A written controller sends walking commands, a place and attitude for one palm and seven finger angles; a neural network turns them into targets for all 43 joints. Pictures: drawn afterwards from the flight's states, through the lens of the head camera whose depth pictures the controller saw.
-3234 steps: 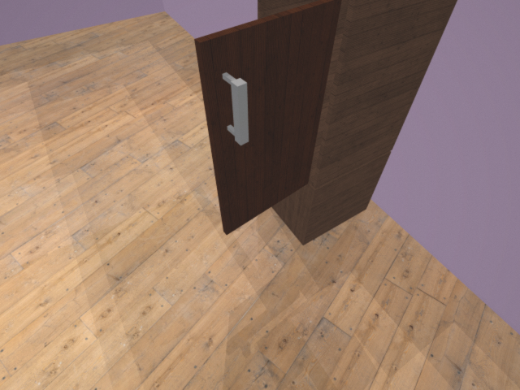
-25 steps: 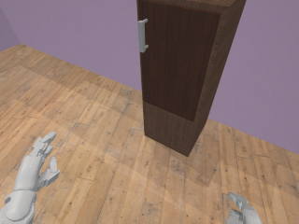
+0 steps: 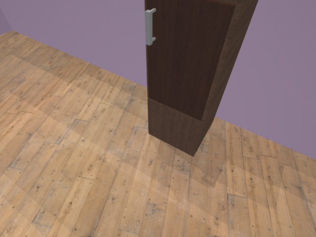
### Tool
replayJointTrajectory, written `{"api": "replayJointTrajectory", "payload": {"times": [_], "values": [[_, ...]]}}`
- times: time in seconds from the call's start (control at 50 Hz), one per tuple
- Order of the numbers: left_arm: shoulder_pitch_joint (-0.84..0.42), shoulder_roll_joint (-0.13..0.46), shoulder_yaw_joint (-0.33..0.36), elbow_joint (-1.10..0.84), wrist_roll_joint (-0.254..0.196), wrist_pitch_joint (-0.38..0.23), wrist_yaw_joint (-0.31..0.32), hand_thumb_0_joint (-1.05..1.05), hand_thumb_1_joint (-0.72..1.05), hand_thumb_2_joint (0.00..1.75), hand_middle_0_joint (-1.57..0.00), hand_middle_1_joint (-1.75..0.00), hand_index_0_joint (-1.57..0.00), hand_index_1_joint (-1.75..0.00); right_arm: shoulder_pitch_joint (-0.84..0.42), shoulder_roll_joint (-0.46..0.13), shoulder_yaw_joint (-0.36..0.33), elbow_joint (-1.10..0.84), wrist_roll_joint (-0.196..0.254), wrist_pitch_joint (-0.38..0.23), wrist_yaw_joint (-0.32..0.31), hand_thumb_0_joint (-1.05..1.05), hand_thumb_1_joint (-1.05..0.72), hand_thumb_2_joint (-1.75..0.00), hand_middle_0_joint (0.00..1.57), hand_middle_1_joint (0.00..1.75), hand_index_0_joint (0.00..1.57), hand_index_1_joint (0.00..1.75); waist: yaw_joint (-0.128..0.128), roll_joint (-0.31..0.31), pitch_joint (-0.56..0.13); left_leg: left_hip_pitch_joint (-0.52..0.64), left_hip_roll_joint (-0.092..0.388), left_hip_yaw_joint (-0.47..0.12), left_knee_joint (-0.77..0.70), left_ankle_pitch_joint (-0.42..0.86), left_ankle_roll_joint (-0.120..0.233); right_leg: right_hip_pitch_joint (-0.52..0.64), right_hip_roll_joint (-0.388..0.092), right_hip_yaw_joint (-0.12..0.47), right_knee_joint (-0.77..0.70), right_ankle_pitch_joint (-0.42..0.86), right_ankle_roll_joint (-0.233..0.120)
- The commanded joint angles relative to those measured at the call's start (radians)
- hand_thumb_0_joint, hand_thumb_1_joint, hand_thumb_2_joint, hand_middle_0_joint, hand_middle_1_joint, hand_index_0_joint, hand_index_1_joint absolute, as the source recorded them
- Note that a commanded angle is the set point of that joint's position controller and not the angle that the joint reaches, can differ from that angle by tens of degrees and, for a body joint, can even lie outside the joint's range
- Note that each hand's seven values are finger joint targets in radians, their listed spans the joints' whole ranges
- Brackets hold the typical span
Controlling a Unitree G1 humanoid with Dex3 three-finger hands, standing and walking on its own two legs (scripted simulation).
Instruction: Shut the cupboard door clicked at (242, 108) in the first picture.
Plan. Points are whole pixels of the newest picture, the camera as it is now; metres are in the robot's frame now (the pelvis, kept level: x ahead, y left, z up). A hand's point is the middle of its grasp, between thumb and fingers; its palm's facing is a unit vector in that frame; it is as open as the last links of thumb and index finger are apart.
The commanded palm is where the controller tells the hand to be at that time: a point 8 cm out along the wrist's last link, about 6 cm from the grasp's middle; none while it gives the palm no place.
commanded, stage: let the arm hang, fingers relaxed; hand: left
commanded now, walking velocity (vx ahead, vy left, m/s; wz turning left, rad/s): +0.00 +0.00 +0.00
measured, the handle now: (151, 26) +0.89 +0.09 +0.11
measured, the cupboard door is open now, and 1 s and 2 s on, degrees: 0 0 0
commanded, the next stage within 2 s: look to check the result in 0.50 s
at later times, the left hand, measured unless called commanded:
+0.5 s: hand out of the picture +0.00 +0.14 -0.18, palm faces +0.03 -0.99 -0.14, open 7.3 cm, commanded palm none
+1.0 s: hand out of the picture -0.01 +0.16 -0.18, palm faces +0.03 -0.99 -0.17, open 7.4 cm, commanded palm none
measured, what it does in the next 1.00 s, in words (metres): stands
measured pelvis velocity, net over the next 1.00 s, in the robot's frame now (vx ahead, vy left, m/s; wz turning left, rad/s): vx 0.03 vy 0.00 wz -0.01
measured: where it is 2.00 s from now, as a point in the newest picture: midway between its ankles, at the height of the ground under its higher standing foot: outside the picture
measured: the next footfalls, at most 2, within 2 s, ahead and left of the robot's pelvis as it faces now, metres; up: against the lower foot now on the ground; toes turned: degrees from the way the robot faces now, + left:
none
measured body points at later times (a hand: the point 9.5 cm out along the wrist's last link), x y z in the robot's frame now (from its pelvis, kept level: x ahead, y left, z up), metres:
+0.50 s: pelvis +0.01 -0.01 +0.00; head +0.01 +0.00 +0.45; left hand +0.00 +0.20 -0.17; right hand -0.01 -0.21 -0.16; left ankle +0.06 +0.10 -0.74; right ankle -0.01 -0.12 -0.74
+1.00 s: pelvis +0.03 +0.00 +0.00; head +0.03 +0.00 +0.45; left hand -0.01 +0.21 -0.16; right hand +0.02 -0.22 -0.16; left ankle +0.06 +0.10 -0.74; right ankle -0.01 -0.12 -0.74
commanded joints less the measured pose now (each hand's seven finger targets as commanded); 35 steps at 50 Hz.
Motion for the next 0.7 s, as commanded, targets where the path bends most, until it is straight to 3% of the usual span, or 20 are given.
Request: {"api": "replayJointTrajectory", "payload": {"times": [0.0, 0.08, 0.24, 0.44, 0.68], "values": [[0.052, 0.071, 0.011, -0.027, -0.003, -0.030, 0.011, 0.00, 0.90, 0.90, -0.20, -0.30, -0.20, -0.30, 0.050, -0.113, -0.022, -0.032, -0.001, -0.021, -0.010, 0.00, -0.90, -0.90, 0.20, 0.30, 0.20, 0.30, -0.009, -0.023, 0.046, 0.011, 0.087, -0.113, -0.114, -0.189, 0.021, -0.122, -0.073, 0.102, -0.126, -0.160, -0.048], [0.057, 0.051, 0.012, -0.024, -0.003, -0.029, 0.016, 0.00, 0.90, 0.90, -0.20, -0.30, -0.20, -0.30, 0.065, -0.082, -0.020, -0.019, -0.006, -0.019, -0.009, 0.00, -0.90, -0.90, 0.20, 0.30, 0.20, 0.30, -0.012, -0.048, 0.081, 0.001, 0.080, -0.105, -0.104, -0.194, 0.020, -0.163, -0.076, 0.106, -0.127, -0.203, -0.047], [0.034, 0.046, 0.017, -0.045, -0.004, -0.034, 0.020, 0.00, 0.90, 0.90, -0.20, -0.30, -0.20, -0.30, 0.071, -0.053, -0.015, -0.013, -0.006, -0.029, -0.007, 0.00, -0.90, -0.90, 0.20, 0.30, 0.20, 0.30, -0.010, -0.014, 0.084, -0.010, 0.079, -0.093, -0.091, -0.114, 0.019, -0.141, -0.080, 0.102, -0.110, -0.122, -0.046], [-0.006, 0.044, 0.021, -0.059, -0.006, -0.036, 0.018, 0.00, 0.90, 0.90, -0.20, -0.30, -0.20, -0.30, 0.050, -0.063, -0.013, -0.018, -0.006, -0.037, -0.012, 0.00, -0.90, -0.90, 0.20, 0.30, 0.20, 0.30, -0.006, 0.025, 0.064, -0.003, 0.088, -0.103, -0.099, -0.058, 0.017, -0.083, -0.077, 0.094, -0.100, -0.032, -0.044], [-0.013, 0.051, 0.017, -0.049, -0.009, -0.040, 0.017, 0.00, 0.90, 0.90, -0.20, -0.30, -0.20, -0.30, 0.029, -0.080, -0.010, -0.013, -0.003, -0.039, -0.015, 0.00, -0.90, -0.90, 0.20, 0.30, 0.20, 0.30, -0.009, 0.000, 0.030, 0.067, 0.095, -0.086, -0.079, 0.046, 0.016, -0.055, -0.087, 0.093, -0.120, 0.028, -0.039]]}}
